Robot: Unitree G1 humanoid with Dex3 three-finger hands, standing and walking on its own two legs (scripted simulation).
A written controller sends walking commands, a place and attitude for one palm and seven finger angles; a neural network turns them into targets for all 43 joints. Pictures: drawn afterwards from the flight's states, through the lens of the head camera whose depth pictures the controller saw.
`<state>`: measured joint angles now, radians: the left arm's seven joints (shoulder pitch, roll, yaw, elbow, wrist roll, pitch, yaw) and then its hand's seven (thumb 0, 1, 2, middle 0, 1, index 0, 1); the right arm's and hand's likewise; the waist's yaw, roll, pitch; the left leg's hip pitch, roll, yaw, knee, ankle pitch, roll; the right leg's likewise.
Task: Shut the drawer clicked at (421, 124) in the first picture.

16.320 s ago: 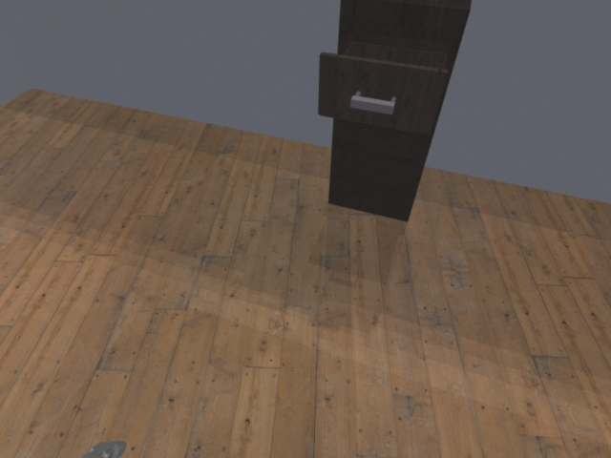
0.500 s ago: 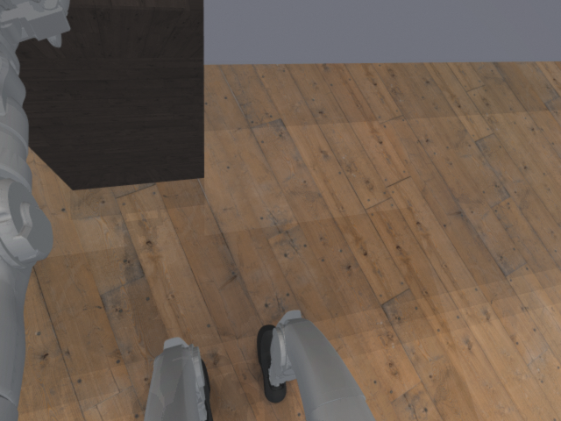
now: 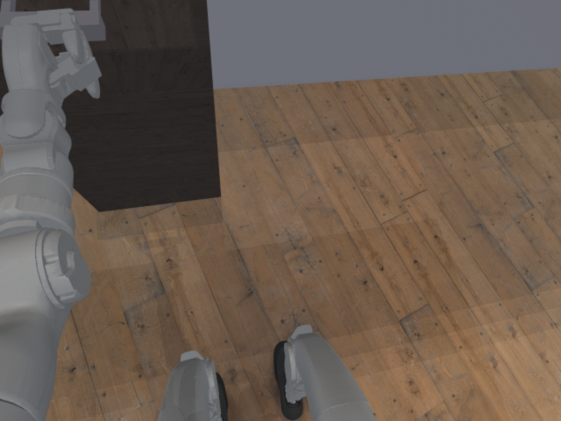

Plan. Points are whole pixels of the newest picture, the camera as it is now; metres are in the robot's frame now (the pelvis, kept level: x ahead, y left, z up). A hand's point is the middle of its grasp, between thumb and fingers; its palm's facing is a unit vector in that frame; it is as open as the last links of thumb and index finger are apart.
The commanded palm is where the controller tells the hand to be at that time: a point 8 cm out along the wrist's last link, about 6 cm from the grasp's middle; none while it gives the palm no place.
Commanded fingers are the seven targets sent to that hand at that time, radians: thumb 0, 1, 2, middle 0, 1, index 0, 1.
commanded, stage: pull the fist back off the drawer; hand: left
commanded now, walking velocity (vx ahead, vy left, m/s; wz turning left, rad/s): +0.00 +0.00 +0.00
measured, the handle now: (52, 13) +0.65 +0.21 +0.07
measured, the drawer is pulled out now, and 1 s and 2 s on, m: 0.00 0.00 0.00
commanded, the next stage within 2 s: draw the hand back to the body in 0.06 s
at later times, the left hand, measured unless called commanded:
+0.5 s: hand (28, 105) +0.47 +0.20 +0.12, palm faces +0.07 -1.00 -0.04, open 3.3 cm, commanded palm +0.43 +0.24 +0.13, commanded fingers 0.00 0.90 0.90 -1.40 -1.60 -1.40 -1.60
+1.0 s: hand out of the picture +0.32 +0.23 +0.20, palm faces +0.29 -0.92 -0.28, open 3.3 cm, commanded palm +0.27 +0.27 +0.22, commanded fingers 0.00 0.90 0.90 -1.40 -1.60 -1.40 -1.60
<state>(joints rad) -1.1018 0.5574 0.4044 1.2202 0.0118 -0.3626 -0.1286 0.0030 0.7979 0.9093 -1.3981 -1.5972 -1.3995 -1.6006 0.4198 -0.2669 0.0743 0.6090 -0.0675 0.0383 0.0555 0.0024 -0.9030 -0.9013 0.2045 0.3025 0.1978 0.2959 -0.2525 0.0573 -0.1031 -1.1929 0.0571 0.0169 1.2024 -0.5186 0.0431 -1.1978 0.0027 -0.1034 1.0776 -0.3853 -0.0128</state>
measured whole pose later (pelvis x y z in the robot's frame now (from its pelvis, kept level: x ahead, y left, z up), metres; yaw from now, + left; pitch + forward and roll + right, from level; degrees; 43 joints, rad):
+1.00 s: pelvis +0.05 +0.00 +0.10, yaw +2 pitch +0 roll -1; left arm 0.11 0.30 0.15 0.00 -0.07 -0.06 0.07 0.02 0.89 0.90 -1.40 -1.60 -1.40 -1.60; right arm 0.19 -0.22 0.06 0.56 0.03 0.00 -0.07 0.01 -0.90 -0.90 0.20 0.30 0.20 0.30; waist 0.04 0.05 -0.02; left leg -0.18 -0.01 0.04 0.51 -0.34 0.03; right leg -0.24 -0.01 -0.05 0.49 -0.26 0.00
